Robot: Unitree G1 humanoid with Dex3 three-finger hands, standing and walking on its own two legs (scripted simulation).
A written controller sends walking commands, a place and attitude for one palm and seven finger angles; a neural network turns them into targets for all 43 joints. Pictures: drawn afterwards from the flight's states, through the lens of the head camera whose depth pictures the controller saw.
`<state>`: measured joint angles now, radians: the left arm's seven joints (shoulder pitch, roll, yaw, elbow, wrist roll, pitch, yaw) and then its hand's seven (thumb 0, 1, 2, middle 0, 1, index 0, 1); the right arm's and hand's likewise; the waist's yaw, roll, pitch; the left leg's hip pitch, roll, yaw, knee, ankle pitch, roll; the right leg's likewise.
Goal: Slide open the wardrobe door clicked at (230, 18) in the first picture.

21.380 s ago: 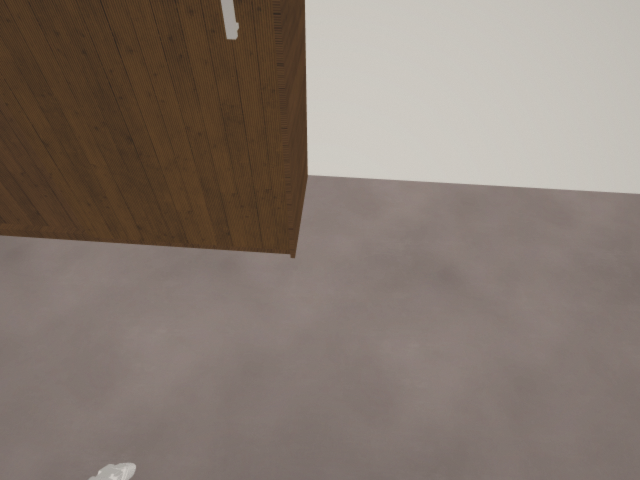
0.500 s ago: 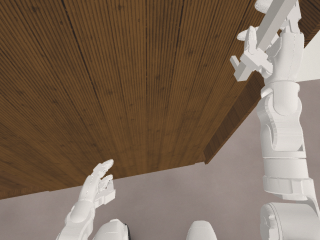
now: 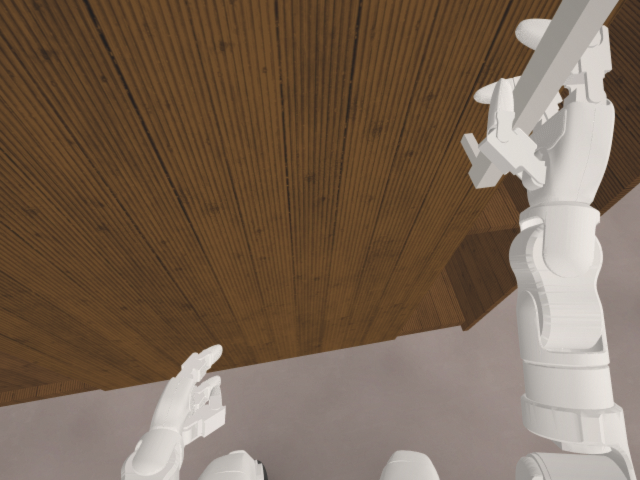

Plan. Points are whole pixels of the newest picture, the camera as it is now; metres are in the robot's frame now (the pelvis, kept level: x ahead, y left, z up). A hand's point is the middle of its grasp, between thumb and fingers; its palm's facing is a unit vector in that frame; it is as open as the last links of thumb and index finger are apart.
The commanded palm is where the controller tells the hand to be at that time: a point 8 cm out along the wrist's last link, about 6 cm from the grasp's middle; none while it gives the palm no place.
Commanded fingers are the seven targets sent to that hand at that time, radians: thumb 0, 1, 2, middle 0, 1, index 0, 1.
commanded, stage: step sideways, sliding the door along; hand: right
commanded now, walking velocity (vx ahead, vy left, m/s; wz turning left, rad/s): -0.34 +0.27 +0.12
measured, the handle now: (515, 88) +0.41 -0.20 +0.24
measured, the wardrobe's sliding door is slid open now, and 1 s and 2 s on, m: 0.24 0.52 0.52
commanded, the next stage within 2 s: stop walking and hold the door there in 1.24 s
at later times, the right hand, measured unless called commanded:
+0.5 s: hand (261, 160) +0.35 +0.03 +0.22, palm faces +0.03 +1.00 -0.06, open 6.4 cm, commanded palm +0.33 +0.02 +0.21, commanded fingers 0.00 -0.90 -0.90 0.45 1.40 0.45 1.40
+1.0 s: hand (153, 163) +0.35 +0.11 +0.23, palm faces +0.25 +0.97 -0.06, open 5.9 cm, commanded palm +0.32 +0.13 +0.22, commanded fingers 0.00 -0.90 -0.90 0.45 1.40 0.45 1.40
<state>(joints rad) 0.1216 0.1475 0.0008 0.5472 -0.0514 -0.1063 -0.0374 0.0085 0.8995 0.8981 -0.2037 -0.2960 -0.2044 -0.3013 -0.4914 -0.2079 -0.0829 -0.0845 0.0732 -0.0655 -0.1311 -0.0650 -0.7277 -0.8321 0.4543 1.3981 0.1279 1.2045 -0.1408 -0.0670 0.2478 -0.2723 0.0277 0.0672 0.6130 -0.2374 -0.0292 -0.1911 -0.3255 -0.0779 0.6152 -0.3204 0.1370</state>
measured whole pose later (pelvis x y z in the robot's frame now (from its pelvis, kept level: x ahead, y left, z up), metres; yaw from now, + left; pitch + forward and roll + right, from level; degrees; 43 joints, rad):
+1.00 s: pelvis -0.07 +0.29 +0.01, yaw +4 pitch -2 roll +4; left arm 0.17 0.19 0.02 0.60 -0.05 -0.06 -0.02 0.01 0.90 0.90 -0.20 -0.30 -0.20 -0.30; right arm -0.62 -0.27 -0.16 0.12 0.07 -0.04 -0.14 -0.06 -0.69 -0.84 0.47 1.40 0.32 1.35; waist -0.12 -0.05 0.20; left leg -0.26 0.03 0.05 0.65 -0.34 -0.03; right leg -0.28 -0.31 -0.04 0.58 -0.25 0.14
